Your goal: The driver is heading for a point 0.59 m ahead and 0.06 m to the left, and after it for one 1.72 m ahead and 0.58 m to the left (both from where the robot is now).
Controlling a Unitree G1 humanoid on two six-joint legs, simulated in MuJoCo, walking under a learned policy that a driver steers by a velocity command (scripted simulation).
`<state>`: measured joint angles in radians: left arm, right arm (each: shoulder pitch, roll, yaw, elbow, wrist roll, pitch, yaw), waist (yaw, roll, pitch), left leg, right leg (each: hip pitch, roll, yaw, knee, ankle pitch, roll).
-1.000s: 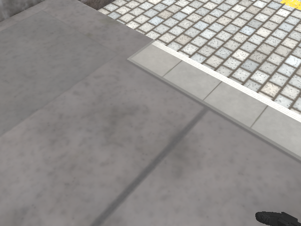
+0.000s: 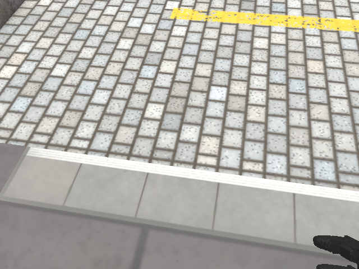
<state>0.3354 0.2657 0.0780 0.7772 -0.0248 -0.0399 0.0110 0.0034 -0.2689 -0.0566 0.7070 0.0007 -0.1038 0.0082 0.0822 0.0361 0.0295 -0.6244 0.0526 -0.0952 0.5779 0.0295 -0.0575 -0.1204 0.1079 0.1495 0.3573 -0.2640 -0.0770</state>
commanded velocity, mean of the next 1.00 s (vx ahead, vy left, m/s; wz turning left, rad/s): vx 0.50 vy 0.00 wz -0.02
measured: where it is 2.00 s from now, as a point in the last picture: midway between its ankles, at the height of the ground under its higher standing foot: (203, 151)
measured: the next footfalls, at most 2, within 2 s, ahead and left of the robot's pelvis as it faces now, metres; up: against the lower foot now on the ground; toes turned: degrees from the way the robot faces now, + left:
left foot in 0.10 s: +0.25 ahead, +0.14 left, +0.00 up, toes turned -7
right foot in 0.62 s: +0.47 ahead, -0.15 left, +0.00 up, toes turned -8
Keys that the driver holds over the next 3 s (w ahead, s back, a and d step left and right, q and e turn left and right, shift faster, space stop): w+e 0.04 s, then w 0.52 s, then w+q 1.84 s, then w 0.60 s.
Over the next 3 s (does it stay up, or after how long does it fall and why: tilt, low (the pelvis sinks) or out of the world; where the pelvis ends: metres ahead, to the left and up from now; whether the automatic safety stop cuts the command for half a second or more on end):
stays up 1.53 0.38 -0.15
